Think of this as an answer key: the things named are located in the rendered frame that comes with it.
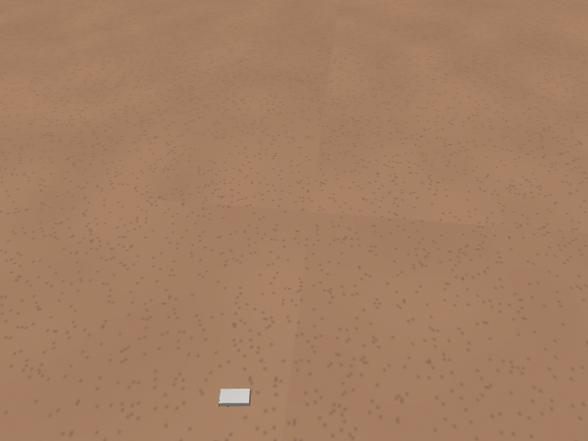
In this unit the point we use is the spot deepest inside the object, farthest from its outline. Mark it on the small box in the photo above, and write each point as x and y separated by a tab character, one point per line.
235	397

